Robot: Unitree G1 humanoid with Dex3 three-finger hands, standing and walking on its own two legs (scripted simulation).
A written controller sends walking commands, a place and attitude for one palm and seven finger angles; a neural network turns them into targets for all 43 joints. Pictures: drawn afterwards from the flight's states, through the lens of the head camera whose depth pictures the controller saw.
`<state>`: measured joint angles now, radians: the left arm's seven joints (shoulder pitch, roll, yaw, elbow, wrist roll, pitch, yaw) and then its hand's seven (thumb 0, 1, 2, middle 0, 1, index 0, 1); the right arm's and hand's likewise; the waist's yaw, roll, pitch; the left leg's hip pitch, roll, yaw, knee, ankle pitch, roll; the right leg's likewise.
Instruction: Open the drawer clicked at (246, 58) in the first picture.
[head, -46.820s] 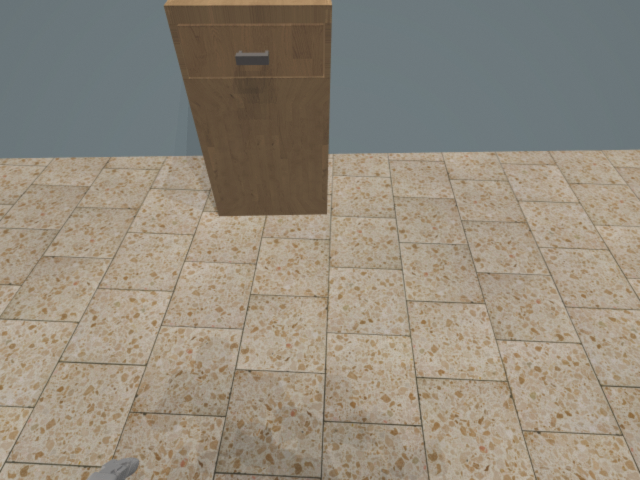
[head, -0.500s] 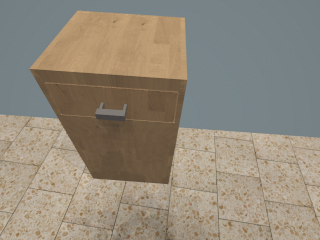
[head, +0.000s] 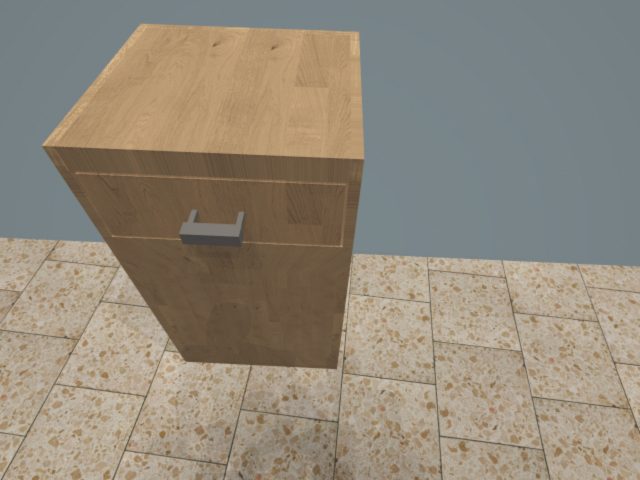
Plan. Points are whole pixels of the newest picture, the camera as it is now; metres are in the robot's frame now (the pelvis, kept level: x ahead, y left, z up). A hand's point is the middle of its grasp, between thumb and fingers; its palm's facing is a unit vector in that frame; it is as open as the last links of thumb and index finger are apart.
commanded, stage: look again from close up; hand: left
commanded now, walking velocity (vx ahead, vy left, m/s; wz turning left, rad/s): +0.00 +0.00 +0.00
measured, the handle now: (215, 225) +0.51 +0.22 -0.04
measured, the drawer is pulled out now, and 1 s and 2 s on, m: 0.00 0.00 0.00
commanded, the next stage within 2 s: raise the hand with hooked fingers in 0.42 s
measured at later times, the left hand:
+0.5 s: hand out of the picture +0.01 +0.16 -0.17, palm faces +0.00 -0.98 -0.21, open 7.4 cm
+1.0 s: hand out of the picture +0.11 +0.19 -0.09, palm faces -0.16 -0.18 -0.97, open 8.9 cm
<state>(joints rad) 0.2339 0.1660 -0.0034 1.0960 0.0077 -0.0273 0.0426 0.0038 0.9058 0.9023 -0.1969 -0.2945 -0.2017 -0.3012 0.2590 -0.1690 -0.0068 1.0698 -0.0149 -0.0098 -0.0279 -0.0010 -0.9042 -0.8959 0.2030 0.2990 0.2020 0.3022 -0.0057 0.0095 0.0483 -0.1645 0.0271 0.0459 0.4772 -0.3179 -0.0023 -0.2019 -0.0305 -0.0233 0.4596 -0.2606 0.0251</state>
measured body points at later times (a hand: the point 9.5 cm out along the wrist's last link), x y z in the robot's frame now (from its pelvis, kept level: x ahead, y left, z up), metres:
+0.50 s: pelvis +0.00 -0.01 +0.00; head +0.01 -0.03 +0.45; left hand +0.01 +0.21 -0.15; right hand -0.01 -0.24 -0.17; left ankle -0.04 +0.11 -0.74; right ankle -0.01 -0.14 -0.74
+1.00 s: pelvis -0.04 -0.03 -0.04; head +0.01 -0.04 +0.40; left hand +0.11 +0.19 -0.03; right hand +0.22 -0.26 -0.10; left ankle -0.04 +0.11 -0.74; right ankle -0.01 -0.14 -0.74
